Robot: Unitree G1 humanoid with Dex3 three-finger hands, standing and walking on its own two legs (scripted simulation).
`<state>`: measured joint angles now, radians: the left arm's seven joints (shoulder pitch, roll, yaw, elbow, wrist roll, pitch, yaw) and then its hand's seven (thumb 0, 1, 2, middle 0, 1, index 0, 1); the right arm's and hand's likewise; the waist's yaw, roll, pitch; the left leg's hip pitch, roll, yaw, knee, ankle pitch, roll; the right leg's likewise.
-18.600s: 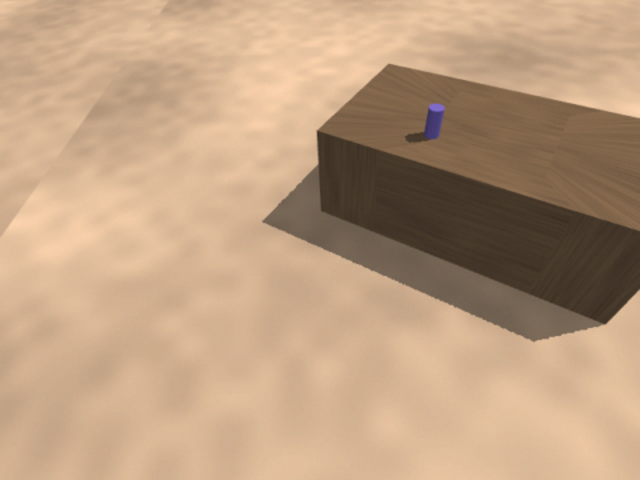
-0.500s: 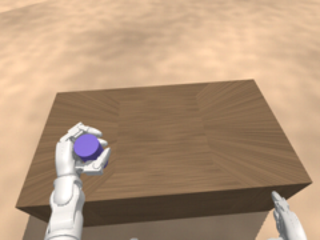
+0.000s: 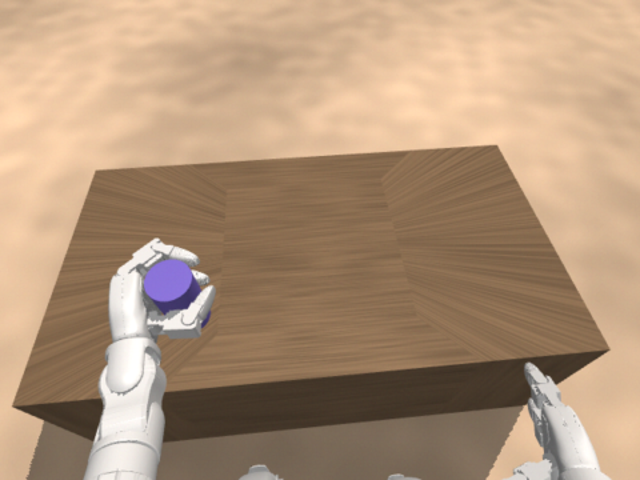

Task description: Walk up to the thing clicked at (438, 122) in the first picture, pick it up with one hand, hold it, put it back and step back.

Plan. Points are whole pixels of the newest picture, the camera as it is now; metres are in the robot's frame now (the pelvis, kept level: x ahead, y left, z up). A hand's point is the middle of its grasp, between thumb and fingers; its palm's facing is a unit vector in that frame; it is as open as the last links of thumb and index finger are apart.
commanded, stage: crouch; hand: left
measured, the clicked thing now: (180, 298) +0.36 +0.18 +0.02
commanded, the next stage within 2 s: lower in 1.04 s
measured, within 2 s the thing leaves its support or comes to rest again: neither
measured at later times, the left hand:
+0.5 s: hand (200, 277) +0.44 +0.19 -0.06, palm faces +0.16 -0.99 +0.00, open 7.3 cm
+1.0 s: hand (207, 272) +0.48 +0.19 -0.11, palm faces +0.16 -0.99 -0.01, open 7.3 cm
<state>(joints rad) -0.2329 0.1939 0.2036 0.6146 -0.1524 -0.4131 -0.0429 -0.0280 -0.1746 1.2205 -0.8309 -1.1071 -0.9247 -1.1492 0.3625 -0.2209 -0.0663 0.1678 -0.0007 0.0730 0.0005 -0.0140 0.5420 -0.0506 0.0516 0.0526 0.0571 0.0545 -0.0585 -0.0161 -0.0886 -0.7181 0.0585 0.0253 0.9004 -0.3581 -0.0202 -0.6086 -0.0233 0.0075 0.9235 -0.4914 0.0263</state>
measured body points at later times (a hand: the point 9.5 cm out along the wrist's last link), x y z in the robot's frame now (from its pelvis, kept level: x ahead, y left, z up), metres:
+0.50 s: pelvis -0.01 +0.01 -0.06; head +0.12 +0.05 +0.37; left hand +0.43 +0.24 -0.06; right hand +0.15 -0.25 -0.05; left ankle +0.05 +0.13 -0.69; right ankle -0.02 -0.13 -0.69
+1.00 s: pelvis -0.02 +0.01 -0.10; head +0.14 +0.06 +0.32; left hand +0.47 +0.24 -0.11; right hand +0.14 -0.26 -0.06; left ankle +0.05 +0.13 -0.69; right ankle -0.02 -0.13 -0.69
